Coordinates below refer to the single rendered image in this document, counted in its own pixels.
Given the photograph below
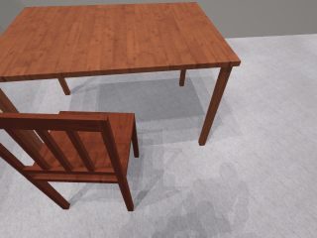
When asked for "table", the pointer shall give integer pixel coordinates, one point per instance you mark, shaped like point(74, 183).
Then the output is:
point(58, 42)

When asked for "chair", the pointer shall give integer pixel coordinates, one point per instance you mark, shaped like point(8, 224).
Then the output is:
point(79, 146)

